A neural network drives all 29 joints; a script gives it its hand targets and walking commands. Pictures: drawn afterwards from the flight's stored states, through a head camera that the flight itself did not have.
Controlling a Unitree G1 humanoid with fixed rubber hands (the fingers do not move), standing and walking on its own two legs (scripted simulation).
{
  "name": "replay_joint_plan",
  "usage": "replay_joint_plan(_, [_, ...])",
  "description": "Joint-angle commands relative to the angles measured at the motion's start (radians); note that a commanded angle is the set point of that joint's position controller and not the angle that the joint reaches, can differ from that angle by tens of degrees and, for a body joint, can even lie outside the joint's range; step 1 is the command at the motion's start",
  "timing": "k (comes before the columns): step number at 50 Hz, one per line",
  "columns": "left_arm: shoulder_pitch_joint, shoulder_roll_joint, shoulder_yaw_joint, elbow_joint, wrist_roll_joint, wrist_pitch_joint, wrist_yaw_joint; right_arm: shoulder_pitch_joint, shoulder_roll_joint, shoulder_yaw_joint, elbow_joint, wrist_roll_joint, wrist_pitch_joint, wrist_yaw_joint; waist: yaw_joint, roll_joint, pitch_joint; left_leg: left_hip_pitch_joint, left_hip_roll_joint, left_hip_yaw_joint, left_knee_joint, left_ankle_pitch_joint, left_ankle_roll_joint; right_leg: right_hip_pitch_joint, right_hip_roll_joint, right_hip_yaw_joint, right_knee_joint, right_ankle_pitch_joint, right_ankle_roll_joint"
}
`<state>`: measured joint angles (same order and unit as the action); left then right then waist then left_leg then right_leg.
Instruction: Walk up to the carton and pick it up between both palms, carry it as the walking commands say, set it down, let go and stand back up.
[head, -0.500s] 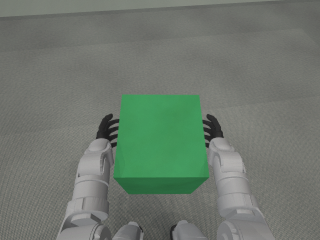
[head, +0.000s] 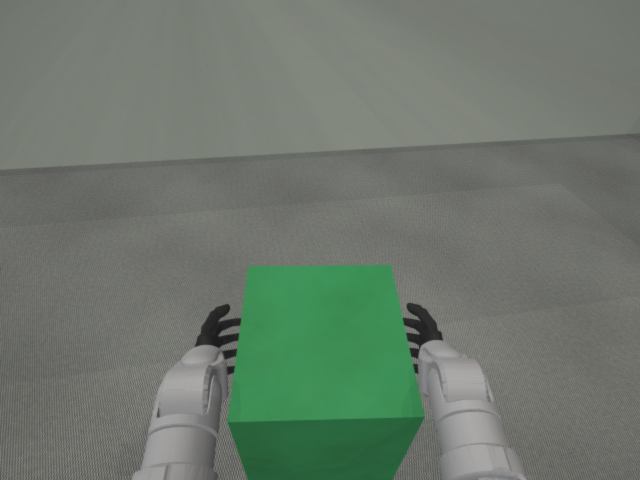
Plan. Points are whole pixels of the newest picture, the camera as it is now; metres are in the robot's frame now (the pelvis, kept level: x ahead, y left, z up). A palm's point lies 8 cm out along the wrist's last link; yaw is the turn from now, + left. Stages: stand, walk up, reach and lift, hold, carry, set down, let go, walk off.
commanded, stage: reach and lift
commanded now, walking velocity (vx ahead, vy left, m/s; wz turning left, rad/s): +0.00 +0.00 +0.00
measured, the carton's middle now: (320, 379) +0.29 +0.00 -0.03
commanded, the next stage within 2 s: hold in 0.92 s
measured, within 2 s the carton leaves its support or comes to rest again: neither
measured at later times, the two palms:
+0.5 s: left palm (212, 369) +0.27 +0.14 +0.03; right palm (437, 367) +0.27 -0.15 +0.03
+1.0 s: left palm (211, 368) +0.27 +0.14 +0.03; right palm (438, 370) +0.26 -0.15 +0.03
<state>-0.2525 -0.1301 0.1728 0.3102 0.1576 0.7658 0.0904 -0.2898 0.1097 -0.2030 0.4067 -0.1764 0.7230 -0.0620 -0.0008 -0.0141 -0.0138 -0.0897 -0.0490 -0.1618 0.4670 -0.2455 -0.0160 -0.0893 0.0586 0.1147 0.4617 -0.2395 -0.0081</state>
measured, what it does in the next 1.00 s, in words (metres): stands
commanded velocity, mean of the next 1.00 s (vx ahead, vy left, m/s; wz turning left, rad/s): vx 0.00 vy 0.00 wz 0.00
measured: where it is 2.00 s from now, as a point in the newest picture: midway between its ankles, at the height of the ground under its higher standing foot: outside the picture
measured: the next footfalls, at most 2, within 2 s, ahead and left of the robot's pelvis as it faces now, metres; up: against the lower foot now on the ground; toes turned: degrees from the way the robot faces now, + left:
none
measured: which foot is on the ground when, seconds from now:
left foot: down 0.00-1.00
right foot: down 0.00-1.00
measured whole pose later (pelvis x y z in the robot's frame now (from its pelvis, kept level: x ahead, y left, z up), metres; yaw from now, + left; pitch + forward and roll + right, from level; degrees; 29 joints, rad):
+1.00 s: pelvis -0.02 +0.01 +0.00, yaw -1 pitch -7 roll +0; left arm -0.27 -0.14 0.17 0.32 0.19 0.76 0.07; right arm -0.28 0.12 -0.23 0.35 -0.18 0.76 -0.07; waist -0.01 -0.01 -0.03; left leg -0.16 -0.05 -0.13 0.53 -0.25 -0.01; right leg -0.17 0.06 0.13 0.52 -0.23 0.01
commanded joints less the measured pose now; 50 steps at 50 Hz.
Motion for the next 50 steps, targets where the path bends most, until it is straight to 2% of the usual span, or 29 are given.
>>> replay_joint_plan(1, [-0.648,-1.086,-0.616,-0.189,-0.262,-0.077,-0.291,-0.673,1.066,0.688,-0.308,0.308,-0.043,0.276,0.002,0.000,-0.358,0.084,-0.037,0.059,-0.070,0.365,0.011,0.113,0.022,-0.020,-0.064,0.415,0.021])
replay_joint_plan(3, [-0.736,-1.031,-0.645,-0.257,-0.267,-0.092,-0.281,-0.777,1.055,0.737,-0.392,0.323,-0.051,0.274,0.026,-0.017,-0.434,0.068,-0.048,0.055,-0.057,0.329,0.014,0.141,0.027,-0.008,-0.061,0.377,0.028])
replay_joint_plan(6, [-0.763,-1.018,-0.631,-0.210,-0.254,-0.097,-0.279,-0.748,1.054,0.697,-0.299,0.293,-0.045,0.276,0.029,-0.029,-0.414,0.062,-0.041,0.063,-0.068,0.198,0.019,0.084,0.018,-0.007,-0.068,0.222,0.024])
replay_joint_plan(7, [-0.729,-1.018,-0.640,-0.222,-0.248,-0.087,-0.284,-0.732,1.039,0.706,-0.324,0.313,-0.051,0.272,0.001,0.001,-0.375,0.041,-0.053,0.073,-0.051,0.216,0.016,0.053,0.021,-0.021,-0.062,0.246,0.026])
replay_joint_plan(8, [-0.779,-1.004,-0.653,-0.261,-0.248,-0.102,-0.278,-0.790,1.083,0.738,-0.361,0.331,-0.053,0.270,0.053,-0.017,-0.430,0.061,-0.052,0.076,-0.042,0.223,0.019,0.062,0.025,-0.018,-0.052,0.242,0.036])
replay_joint_plan(11, [-0.717,-1.020,-0.634,-0.176,-0.254,-0.091,-0.286,-0.791,1.067,0.747,-0.354,0.321,-0.047,0.266,0.033,-0.042,-0.443,0.029,-0.053,0.078,-0.040,0.224,0.018,0.084,0.025,-0.026,-0.042,0.267,0.041])
replay_joint_plan(12, [-0.742,-1.017,-0.674,-0.237,-0.269,-0.105,-0.279,-0.751,1.090,0.749,-0.321,0.332,-0.052,0.263,0.043,0.004,-0.510,0.047,-0.057,0.088,-0.042,0.255,0.011,0.102,0.018,-0.018,-0.041,0.280,0.044])
replay_joint_plan(15, [-0.788,-0.961,-0.593,-0.159,-0.233,-0.101,-0.292,-0.750,1.099,0.665,-0.200,0.276,-0.038,0.264,0.043,-0.090,-0.410,0.008,-0.050,0.088,-0.032,0.124,0.035,0.014,0.012,-0.011,-0.050,0.132,0.038])
replay_joint_plan(18, [-0.838,-1.026,-0.672,-0.190,-0.281,-0.098,-0.303,-0.740,1.110,0.683,-0.205,0.304,-0.055,0.277,0.007,0.006,-0.513,0.068,-0.035,0.089,-0.025,0.146,0.014,0.017,0.019,-0.020,-0.039,0.133,0.029])
replay_joint_plan(19, [-0.823,-1.016,-0.629,-0.130,-0.266,-0.097,-0.299,-0.837,1.094,0.692,-0.250,0.313,-0.062,0.269,0.020,-0.037,-0.460,0.007,-0.052,0.096,-0.013,0.083,0.022,0.001,0.014,-0.015,-0.035,0.091,0.031])
replay_joint_plan(20, [-0.760,-1.033,-0.580,-0.036,-0.253,-0.093,-0.313,-0.852,1.093,0.688,-0.233,0.320,-0.061,0.265,0.041,0.005,-0.425,-0.024,-0.038,0.095,-0.027,0.092,0.029,0.014,0.006,-0.008,-0.035,0.098,0.025])
replay_joint_plan(21, [-0.889,-1.046,-0.642,-0.172,-0.290,-0.115,-0.311,-0.895,1.157,0.720,-0.266,0.329,-0.063,0.274,0.052,-0.017,-0.478,-0.039,-0.052,0.094,-0.018,0.061,0.029,0.025,0.014,-0.006,-0.027,0.046,0.027])
replay_joint_plan(22, [-0.838,-1.031,-0.605,-0.085,-0.240,-0.099,-0.310,-0.882,1.108,0.668,-0.212,0.299,-0.054,0.273,0.045,0.011,-0.388,-0.035,-0.048,0.102,-0.028,0.007,0.022,-0.024,0.015,-0.018,-0.049,-0.024,0.026])
replay_joint_plan(23, [-0.834,-1.092,-0.608,-0.074,-0.265,-0.098,-0.308,-0.821,1.117,0.650,-0.159,0.293,-0.054,0.273,0.001,-0.021,-0.431,-0.037,-0.034,0.090,-0.030,0.027,0.019,-0.002,0.023,-0.035,-0.032,0.018,0.024])
replay_joint_plan(24, [-0.961,-1.066,-0.667,-0.197,-0.291,-0.112,-0.307,-0.878,1.147,0.671,-0.207,0.324,-0.061,0.288,0.020,0.040,-0.448,0.014,-0.048,0.097,-0.019,0.051,0.016,-0.035,0.017,-0.020,-0.037,0.015,0.013])
replay_joint_plan(27, [-0.863,-1.078,-0.621,-0.084,-0.276,-0.080,-0.315,-0.826,1.107,0.633,-0.155,0.284,-0.036,0.279,-0.024,0.005,-0.377,-0.032,-0.040,0.095,-0.017,0.047,0.019,-0.039,0.009,-0.022,-0.038,0.021,0.013])
replay_joint_plan(30, [-0.927,-1.095,-0.615,-0.114,-0.294,-0.095,-0.316,-0.806,1.133,0.624,-0.117,0.293,-0.044,0.281,-0.015,0.031,-0.416,-0.041,-0.030,0.083,-0.027,0.008,0.016,-0.008,0.014,-0.027,-0.023,-0.004,0.004])
replay_joint_plan(33, [-0.824,-1.097,-0.633,-0.151,-0.290,-0.091,-0.320,-0.860,1.154,0.700,-0.266,0.333,-0.045,0.286,0.024,-0.036,-0.509,-0.010,-0.040,0.080,0.000,0.172,0.019,0.077,0.034,-0.020,-0.018,0.165,0.027])
replay_joint_plan(34, [-0.806,-1.131,-0.622,-0.077,-0.286,-0.071,-0.322,-0.841,1.116,0.667,-0.239,0.311,-0.032,0.286,-0.024,-0.008,-0.463,-0.029,-0.041,0.086,-0.013,0.076,0.015,0.025,0.023,-0.039,-0.031,0.061,0.027])
replay_joint_plan(35, [-0.815,-1.133,-0.620,-0.119,-0.282,-0.084,-0.321,-0.851,1.126,0.670,-0.219,0.320,-0.033,0.290,-0.009,0.022,-0.442,-0.030,-0.034,0.089,-0.014,0.096,0.018,0.017,0.015,-0.034,-0.024,0.078,0.023])
replay_joint_plan(36, [-0.887,-1.084,-0.598,-0.143,-0.274,-0.089,-0.313,-0.802,1.153,0.625,-0.129,0.295,-0.022,0.290,0.014,-0.030,-0.396,-0.023,-0.028,0.082,-0.037,0.062,0.020,-0.011,0.016,-0.019,-0.040,0.034,0.017])
replay_joint_plan(40, [-0.925,-1.106,-0.647,-0.150,-0.300,-0.094,-0.322,-0.891,1.160,0.674,-0.205,0.313,-0.038,0.293,0.005,-0.063,-0.445,-0.003,-0.036,0.082,-0.011,0.053,0.025,-0.027,0.021,-0.013,-0.033,0.002,0.013])
replay_joint_plan(41, [-0.859,-1.085,-0.619,-0.144,-0.279,-0.085,-0.321,-0.876,1.142,0.669,-0.244,0.313,-0.037,0.294,0.028,-0.008,-0.427,-0.030,-0.038,0.086,-0.018,0.043,0.022,0.009,0.017,-0.022,-0.036,0.012,0.014])
replay_joint_plan(42, [-0.856,-1.092,-0.610,-0.096,-0.279,-0.077,-0.315,-0.773,1.151,0.629,-0.095,0.299,-0.018,0.302,-0.016,0.008,-0.358,-0.029,-0.022,0.082,-0.037,0.035,0.019,-0.008,0.017,-0.030,-0.041,0.025,0.017])
replay_joint_plan(45, [-0.900,-1.110,-0.700,-0.265,-0.320,-0.085,-0.307,-0.725,1.134,0.654,-0.192,0.295,-0.023,0.294,-0.031,0.067,-0.485,0.054,-0.036,0.073,-0.018,0.203,0.004,0.019,0.026,-0.019,-0.027,0.171,0.004])
replay_joint_plan(46, [-0.818,-1.117,-0.659,-0.176,-0.314,-0.080,-0.312,-0.744,1.120,0.670,-0.228,0.308,-0.030,0.286,-0.018,-0.008,-0.481,0.037,-0.024,0.057,-0.029,0.180,0.011,0.058,0.032,-0.025,-0.032,0.163,0.016])
replay_joint_plan(47, [-0.763,-1.099,-0.660,-0.198,-0.275,-0.074,-0.303,-0.739,1.107,0.667,-0.260,0.311,-0.028,0.291,0.019,0.078,-0.449,0.008,-0.032,0.080,-0.029,0.199,0.006,0.072,0.037,-0.025,-0.033,0.167,0.004])
replay_joint_plan(48, [-0.752,-1.108,-0.634,-0.136,-0.255,-0.060,-0.295,-0.717,1.103,0.617,-0.167,0.290,-0.014,0.295,-0.015,0.066,-0.357,-0.020,-0.031,0.078,-0.052,0.099,-0.003,0.023,0.034,-0.040,-0.044,0.081,0.005])
replay_joint_plan(50, [-0.717,-1.094,-0.588,-0.090,-0.235,-0.065,-0.299,-0.774,1.074,0.622,-0.213,0.288,-0.021,0.305,0.017,0.016,-0.301,-0.030,-0.008,0.058,-0.074,0.034,0.001,0.001,0.040,-0.036,-0.044,0.029,0.001])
